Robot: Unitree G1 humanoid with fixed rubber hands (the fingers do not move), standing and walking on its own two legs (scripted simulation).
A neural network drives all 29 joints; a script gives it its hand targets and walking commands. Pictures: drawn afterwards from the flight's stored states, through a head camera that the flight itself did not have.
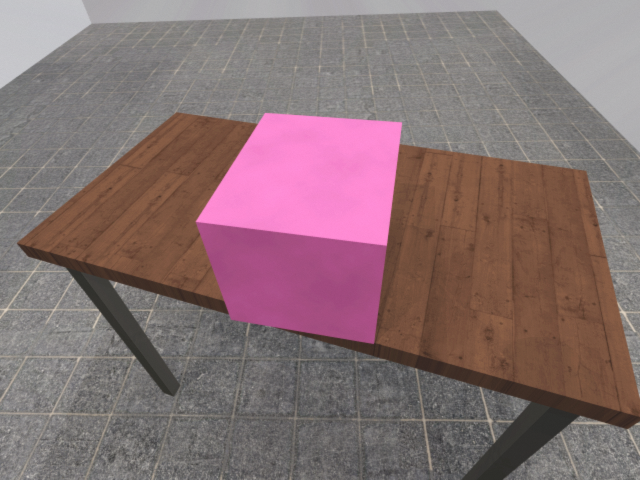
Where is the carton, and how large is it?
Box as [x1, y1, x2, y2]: [196, 113, 401, 343]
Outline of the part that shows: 265,113 196,220 199,232 231,319 373,343 401,122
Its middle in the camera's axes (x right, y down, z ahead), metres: +0.00 -0.03 +0.60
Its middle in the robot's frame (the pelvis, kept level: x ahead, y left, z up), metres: +0.49 +0.03 +0.07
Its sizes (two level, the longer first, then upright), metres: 0.269 0.223 0.208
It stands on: a table, 0.74 m high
